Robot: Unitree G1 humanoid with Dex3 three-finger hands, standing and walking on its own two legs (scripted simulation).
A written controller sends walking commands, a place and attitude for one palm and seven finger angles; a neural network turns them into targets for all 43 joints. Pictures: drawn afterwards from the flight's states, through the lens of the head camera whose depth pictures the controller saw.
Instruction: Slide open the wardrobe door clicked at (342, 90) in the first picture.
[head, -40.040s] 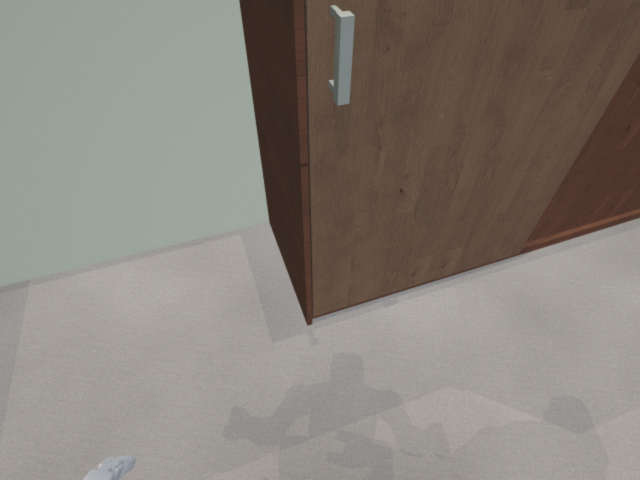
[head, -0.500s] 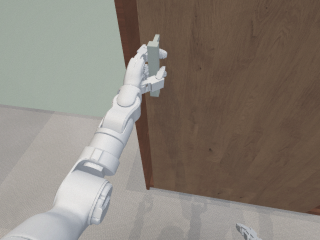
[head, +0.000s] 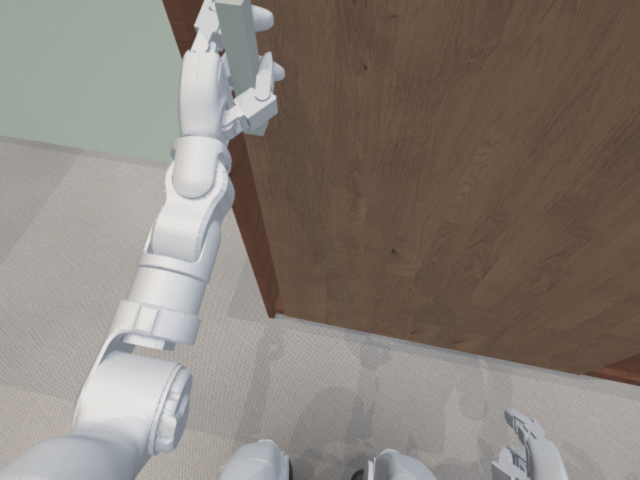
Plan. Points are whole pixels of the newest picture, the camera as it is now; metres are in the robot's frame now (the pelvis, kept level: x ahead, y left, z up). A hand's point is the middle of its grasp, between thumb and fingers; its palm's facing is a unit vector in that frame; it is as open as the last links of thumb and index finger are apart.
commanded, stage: step sideways, sliding the door along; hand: left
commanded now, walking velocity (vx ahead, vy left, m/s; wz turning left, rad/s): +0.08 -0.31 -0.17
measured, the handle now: (252, 59) +0.50 +0.13 +0.21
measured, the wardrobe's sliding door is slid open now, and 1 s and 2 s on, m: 0.04 0.27 0.57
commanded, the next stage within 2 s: none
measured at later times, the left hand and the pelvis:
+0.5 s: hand (334, 100) +0.45 +0.04 +0.20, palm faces +0.38 -0.92 -0.12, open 6.6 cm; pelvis +0.04 -0.18 +0.01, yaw +1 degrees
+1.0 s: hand (510, 129) +0.43 -0.13 +0.20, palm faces +0.25 -0.97 -0.05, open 6.9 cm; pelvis +0.06 -0.31 +0.02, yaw -4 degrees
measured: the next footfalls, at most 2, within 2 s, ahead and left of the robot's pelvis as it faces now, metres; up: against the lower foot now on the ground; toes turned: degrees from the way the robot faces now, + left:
right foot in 0.38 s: +0.13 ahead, -0.31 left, +0.00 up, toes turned -6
left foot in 0.62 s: +0.06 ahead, -0.09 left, +0.00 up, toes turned +11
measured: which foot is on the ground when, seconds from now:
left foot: down 0.00-0.40, up 0.42-0.60, down 0.62-1.00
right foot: up 0.00-0.36, down 0.38-0.62, up 0.64-1.00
